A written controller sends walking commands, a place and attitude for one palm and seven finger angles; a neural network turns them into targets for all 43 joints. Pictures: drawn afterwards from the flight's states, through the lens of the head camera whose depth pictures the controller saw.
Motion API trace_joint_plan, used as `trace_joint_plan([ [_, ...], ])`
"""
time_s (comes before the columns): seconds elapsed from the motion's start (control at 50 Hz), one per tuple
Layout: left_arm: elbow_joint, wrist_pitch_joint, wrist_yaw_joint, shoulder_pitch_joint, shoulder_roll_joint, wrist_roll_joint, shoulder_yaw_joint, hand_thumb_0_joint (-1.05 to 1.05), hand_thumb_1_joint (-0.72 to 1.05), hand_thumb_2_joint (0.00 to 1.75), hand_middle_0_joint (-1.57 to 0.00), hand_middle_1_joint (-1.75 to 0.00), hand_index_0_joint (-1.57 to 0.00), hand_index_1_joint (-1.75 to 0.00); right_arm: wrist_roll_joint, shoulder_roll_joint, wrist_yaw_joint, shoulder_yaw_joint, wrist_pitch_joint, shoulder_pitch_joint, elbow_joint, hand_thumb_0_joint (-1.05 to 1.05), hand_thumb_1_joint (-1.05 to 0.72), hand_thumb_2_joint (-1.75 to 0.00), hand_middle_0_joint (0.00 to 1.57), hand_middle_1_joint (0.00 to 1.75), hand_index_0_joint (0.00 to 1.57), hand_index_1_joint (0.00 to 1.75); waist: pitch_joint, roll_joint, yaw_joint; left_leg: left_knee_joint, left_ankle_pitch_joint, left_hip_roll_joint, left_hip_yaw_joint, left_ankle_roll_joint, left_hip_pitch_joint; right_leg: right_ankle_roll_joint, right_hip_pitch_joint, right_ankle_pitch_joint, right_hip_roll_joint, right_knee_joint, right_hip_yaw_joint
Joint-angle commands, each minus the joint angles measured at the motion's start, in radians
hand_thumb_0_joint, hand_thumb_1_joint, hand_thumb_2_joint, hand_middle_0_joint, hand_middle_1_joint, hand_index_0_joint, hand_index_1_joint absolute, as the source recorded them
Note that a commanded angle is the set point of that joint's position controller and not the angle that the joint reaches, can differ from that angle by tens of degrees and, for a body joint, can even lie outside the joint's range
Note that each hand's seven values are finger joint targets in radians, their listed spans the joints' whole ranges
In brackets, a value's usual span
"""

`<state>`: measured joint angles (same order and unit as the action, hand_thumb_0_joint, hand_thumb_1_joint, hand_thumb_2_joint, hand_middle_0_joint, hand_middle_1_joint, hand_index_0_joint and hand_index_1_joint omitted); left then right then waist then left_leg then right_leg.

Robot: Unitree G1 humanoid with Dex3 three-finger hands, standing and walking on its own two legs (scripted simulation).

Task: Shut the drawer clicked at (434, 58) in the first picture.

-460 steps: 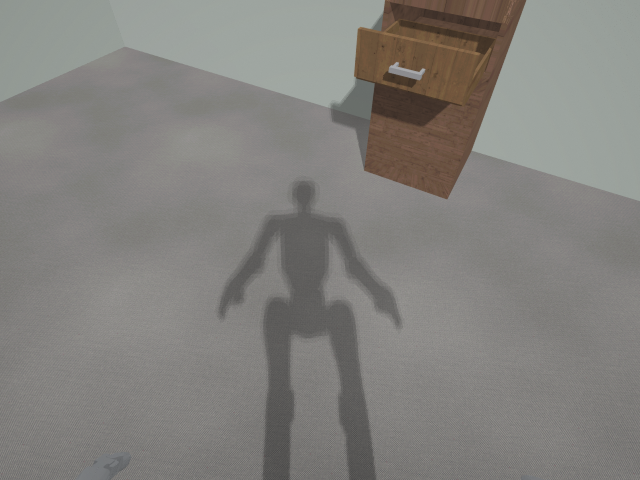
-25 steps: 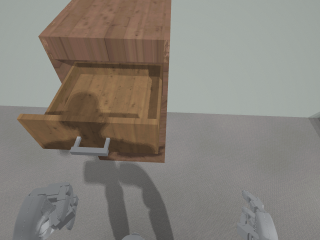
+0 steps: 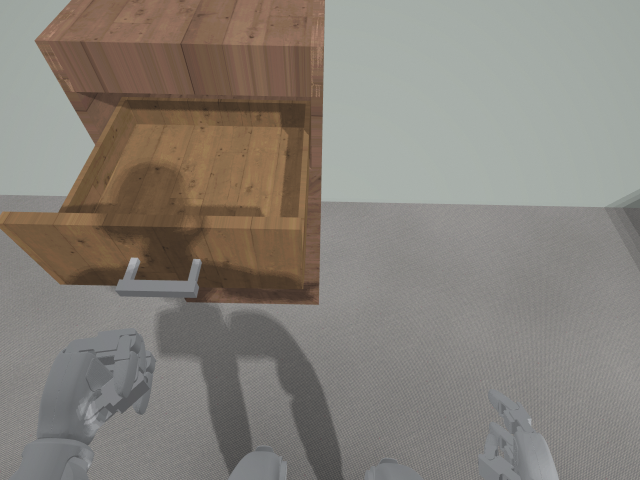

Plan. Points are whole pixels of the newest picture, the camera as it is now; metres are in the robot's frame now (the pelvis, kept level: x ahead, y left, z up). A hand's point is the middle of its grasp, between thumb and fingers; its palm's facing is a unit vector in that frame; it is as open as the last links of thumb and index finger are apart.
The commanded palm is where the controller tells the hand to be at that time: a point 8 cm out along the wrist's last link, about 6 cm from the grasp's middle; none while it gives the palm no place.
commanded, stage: bring the fist close to the handle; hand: left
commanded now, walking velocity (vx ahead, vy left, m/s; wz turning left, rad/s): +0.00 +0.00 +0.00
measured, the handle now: (161, 277) +0.37 +0.24 +0.00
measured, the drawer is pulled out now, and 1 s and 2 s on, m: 0.28 0.28 0.24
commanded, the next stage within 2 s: push the drawer shut in 0.94 s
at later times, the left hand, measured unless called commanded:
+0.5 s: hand (170, 356) +0.27 +0.20 -0.01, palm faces -0.01 -1.00 -0.03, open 3.3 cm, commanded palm +0.25 +0.25 +0.00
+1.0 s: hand (176, 356) +0.27 +0.20 +0.00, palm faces +0.02 -1.00 -0.06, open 3.3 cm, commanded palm +0.25 +0.25 +0.00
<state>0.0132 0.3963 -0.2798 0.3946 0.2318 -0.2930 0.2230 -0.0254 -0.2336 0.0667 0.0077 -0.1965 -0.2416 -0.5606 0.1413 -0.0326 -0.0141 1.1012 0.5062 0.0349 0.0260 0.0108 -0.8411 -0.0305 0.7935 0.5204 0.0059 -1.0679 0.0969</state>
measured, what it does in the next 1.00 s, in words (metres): stands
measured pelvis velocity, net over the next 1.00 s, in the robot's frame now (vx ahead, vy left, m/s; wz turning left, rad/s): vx -0.01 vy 0.01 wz -0.01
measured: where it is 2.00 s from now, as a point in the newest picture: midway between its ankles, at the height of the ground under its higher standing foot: outside the picture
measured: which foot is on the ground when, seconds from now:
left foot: down 0.00-1.00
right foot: down 0.00-1.00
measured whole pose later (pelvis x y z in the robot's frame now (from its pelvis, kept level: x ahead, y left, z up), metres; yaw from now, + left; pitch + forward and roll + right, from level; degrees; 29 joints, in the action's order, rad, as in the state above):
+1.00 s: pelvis -0.01 +0.01 -0.04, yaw -1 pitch +21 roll -2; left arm 0.12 0.44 -0.17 0.19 0.23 -0.22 0.15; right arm -0.01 -0.24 0.03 -0.01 -0.09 -0.20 -0.52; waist 0.17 -0.02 -0.02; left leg 1.29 0.56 0.03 0.02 -0.01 -1.09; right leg -0.01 1.04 0.57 0.02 -1.25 0.08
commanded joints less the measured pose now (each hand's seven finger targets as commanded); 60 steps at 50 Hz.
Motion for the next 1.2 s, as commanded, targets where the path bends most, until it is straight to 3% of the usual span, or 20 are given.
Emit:
trace_joint_plan([
  [0.0,-0.125,0.059,-0.005,0.011,0.118,-0.014,0.078,0.0,0.9,0.9,-1.4,-1.6,-1.4,-1.6,-0.004,-0.121,-0.002,0.059,-0.044,0.068,0.153,0.0,-0.9,-0.9,0.2,0.3,0.2,0.3,0.198,0.043,0.011,-0.11,-0.276,-0.039,-0.006,-0.036,0.073,0.023,-0.139,-0.28,-0.007,0.153,-0.074],
  [0.02,-0.149,0.065,-0.009,-0.029,0.106,-0.013,0.05,0.0,0.9,0.9,-1.4,-1.6,-1.4,-1.6,-0.002,-0.124,-0.003,0.056,-0.044,0.065,0.157,0.0,-0.9,-0.9,0.2,0.3,0.2,0.3,0.203,0.031,-0.001,-0.104,-0.28,-0.039,-0.004,-0.037,0.075,0.023,-0.122,-0.29,-0.006,0.14,-0.069],
  [0.08,-0.143,0.088,-0.003,-0.082,0.139,-0.011,0.078,0.0,0.9,0.9,-1.4,-1.6,-1.4,-1.6,0.002,-0.129,-0.002,0.057,-0.04,0.063,0.15,0.0,-0.9,-0.9,0.2,0.3,0.2,0.3,0.2,0.029,-0.002,-0.087,-0.26,-0.036,0.001,-0.038,0.052,0.017,-0.084,-0.249,-0.012,0.119,-0.064],
  [0.2,-0.146,0.136,0.016,-0.164,0.12,0.004,0.045,0.0,0.9,0.9,-1.4,-1.6,-1.4,-1.6,0.011,-0.136,-0.008,0.052,-0.041,0.054,0.145,0.0,-0.9,-0.9,0.2,0.3,0.2,0.3,0.248,-0.022,-0.007,-0.056,-0.25,-0.031,0.015,-0.034,0.05,0.008,0.009,-0.212,-0.017,0.053,-0.043],
  [0.22,-0.136,0.134,0.014,-0.194,0.097,0.007,0.015,0.0,0.9,0.9,-1.4,-1.6,-1.4,-1.6,0.012,-0.137,-0.01,0.05,-0.041,0.054,0.146,0.0,-0.9,-0.9,0.2,0.3,0.2,0.3,0.244,-0.024,-0.019,-0.048,-0.235,-0.031,0.017,-0.034,0.045,0.01,0.036,-0.196,-0.016,0.046,-0.041],
  [0.28,-0.088,0.118,0.014,-0.24,0.117,0.016,0.022,0.0,0.9,0.9,-1.4,-1.6,-1.4,-1.6,0.012,-0.15,-0.008,0.049,-0.032,0.051,0.146,0.0,-0.9,-0.9,0.2,0.3,0.2,0.3,0.239,-0.017,-0.021,-0.038,-0.184,-0.029,0.025,-0.034,0.01,0.007,0.077,-0.139,-0.02,0.032,-0.039],
  [0.32,-0.085,0.101,0.014,-0.275,0.094,0.025,-0.008,0.0,0.9,0.9,-1.4,-1.6,-1.4,-1.6,0.01,-0.15,-0.012,0.046,-0.024,0.051,0.156,0.0,-0.9,-0.9,0.2,0.3,0.2,0.3,0.267,-0.03,-0.021,-0.04,-0.186,-0.029,0.028,-0.032,0.024,0.006,0.084,-0.143,-0.018,0.022,-0.034],
  [0.38,-0.071,0.082,0.028,-0.29,0.143,0.023,0.047,0.0,0.9,0.9,-1.4,-1.6,-1.4,-1.6,0.014,-0.156,-0.009,0.047,-0.011,0.047,0.157,0.0,-0.9,-0.9,0.2,0.3,0.2,0.3,0.321,-0.003,-0.003,-0.025,-0.213,-0.028,0.029,-0.033,0.01,0.004,0.063,-0.166,-0.021,0.006,-0.036],
  [0.44,-0.1,0.082,0.049,-0.339,0.119,0.031,0.022,0.0,0.9,0.9,-1.4,-1.6,-1.4,-1.6,0.015,-0.149,-0.015,0.045,-0.001,0.053,0.163,0.0,-0.9,-0.9,0.2,0.3,0.2,0.3,0.349,-0.049,0.0,-0.02,-0.237,-0.027,0.03,-0.026,0.032,0.003,0.084,-0.182,-0.015,-0.014,-0.032],
  [0.52,-0.052,0.081,0.079,-0.349,0.085,0.047,-0.012,0.0,0.9,0.9,-1.4,-1.6,-1.4,-1.6,0.021,-0.149,-0.026,0.044,0.015,0.049,0.158,0.0,-0.9,-0.9,0.2,0.3,0.2,0.3,0.34,-0.024,-0.012,-0.001,-0.237,-0.024,0.037,-0.025,0.011,0.003,0.125,-0.177,-0.018,-0.035,-0.025],
  [0.56,-0.078,0.08,0.084,-0.31,0.089,0.055,-0.016,0.0,0.9,0.9,-1.4,-1.6,-1.4,-1.6,0.018,-0.151,-0.032,0.048,0.023,0.047,0.171,0.0,-0.9,-0.9,0.2,0.3,0.2,0.3,0.368,-0.052,0.005,-0.009,-0.267,-0.022,0.035,-0.02,0.036,-0.001,0.109,-0.195,-0.015,-0.037,-0.025],
  [0.6,-0.107,0.071,0.093,-0.311,0.092,0.062,-0.029,0.0,0.9,0.9,-1.4,-1.6,-1.4,-1.6,0.016,-0.153,-0.036,0.048,0.033,0.045,0.179,0.0,-0.9,-0.9,0.2,0.3,0.2,0.3,0.387,-0.041,0.003,-0.018,-0.284,-0.019,0.041,-0.02,0.054,0.0,0.102,-0.202,-0.016,-0.038,-0.021],
  [0.68,-0.116,0.056,0.122,-0.247,0.109,0.066,-0.01,0.0,0.9,0.9,-1.4,-1.6,-1.4,-1.6,0.015,-0.151,-0.036,0.049,0.052,0.04,0.19,0.0,-0.9,-0.9,0.2,0.3,0.2,0.3,0.366,0.005,0.004,-0.021,-0.279,-0.021,0.035,-0.024,0.026,0.001,0.071,-0.214,-0.02,-0.026,-0.021],
  [0.78,-0.084,0.084,0.143,-0.287,0.115,0.069,0.012,0.0,0.9,0.9,-1.4,-1.6,-1.4,-1.6,0.016,-0.147,-0.031,0.046,0.067,0.044,0.18,0.0,-0.9,-0.9,0.2,0.3,0.2,0.3,0.301,0.041,-0.011,-0.006,-0.204,-0.028,0.023,-0.031,-0.044,0.004,0.079,-0.174,-0.022,-0.016,-0.032],
  [0.86,-0.113,0.116,0.121,-0.326,0.104,0.067,-0.013,0.0,0.9,0.9,-1.4,-1.6,-1.4,-1.6,0.016,-0.142,-0.029,0.047,0.065,0.047,0.174,0.0,-0.9,-0.9,0.2,0.3,0.2,0.3,0.33,-0.035,-0.01,-0.003,-0.213,-0.029,0.019,-0.028,-0.003,0.0,0.09,-0.177,-0.018,-0.014,-0.039],
  [0.9,-0.118,0.119,0.107,-0.286,0.114,0.063,-0.008,0.0,0.9,0.9,-1.4,-1.6,-1.4,-1.6,0.014,-0.145,-0.026,0.05,0.065,0.043,0.176,0.0,-0.9,-0.9,0.2,0.3,0.2,0.3,0.355,-0.027,-0.007,-0.002,-0.247,-0.027,0.02,-0.03,0.013,0.0,0.069,-0.21,-0.019,-0.016,-0.039],
  [0.92,-0.133,0.118,0.095,-0.296,0.087,0.063,-0.049,0.0,0.9,0.9,-1.4,-1.6,-1.4,-1.6,0.014,-0.143,-0.027,0.048,0.063,0.049,0.178,0.0,-0.9,-0.9,0.2,0.3,0.2,0.3,0.365,-0.048,-0.018,0.003,-0.254,-0.028,0.017,-0.032,0.026,0.002,0.074,-0.219,-0.017,-0.013,-0.042],
  [1.02,-0.085,0.092,0.085,-0.274,0.125,0.048,0.007,0.0,0.9,0.9,-1.4,-1.6,-1.4,-1.6,0.009,-0.147,-0.023,0.048,0.069,0.048,0.173,0.0,-0.9,-0.9,0.2,0.3,0.2,0.3,0.327,-0.012,-0.013,0.006,-0.235,-0.031,0.014,-0.034,-0.021,0.005,0.057,-0.222,-0.019,-0.008,-0.046],
  [1.14,-0.025,0.1,0.106,-0.473,0.144,0.057,0.025,0.0,0.9,0.9,-1.4,-1.6,-1.4,-1.6,0.014,-0.149,-0.014,0.041,0.069,0.047,0.147,0.0,-0.9,-0.9,0.2,0.3,0.2,0.3,0.295,0.004,-0.042,0.029,-0.158,-0.032,0.01,-0.037,-0.068,0.009,0.094,-0.143,-0.018,0.003,-0.06],
  [1.18,-0.019,0.108,0.103,-0.526,0.149,0.06,0.018,0.0,0.9,0.9,-1.4,-1.6,-1.4,-1.6,0.014,-0.151,-0.01,0.04,0.065,0.044,0.141,0.0,-0.9,-0.9,0.2,0.3,0.2,0.3,0.318,-0.01,-0.046,0.035,-0.165,-0.031,0.011,-0.041,-0.061,0.008,0.095,-0.144,-0.019,0.0,-0.064],
])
